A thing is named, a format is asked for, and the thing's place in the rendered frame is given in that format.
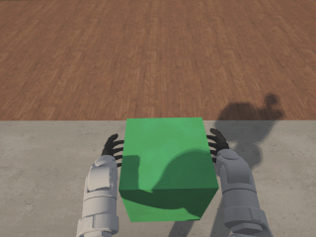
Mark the robot left hand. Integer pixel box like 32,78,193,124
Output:
101,133,124,167

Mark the robot right hand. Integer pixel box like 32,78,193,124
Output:
206,128,229,163

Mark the carton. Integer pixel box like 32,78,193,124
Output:
118,118,219,222

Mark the robot left forearm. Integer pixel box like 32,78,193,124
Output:
76,155,119,237

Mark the robot right forearm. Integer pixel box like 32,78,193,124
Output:
216,148,274,237

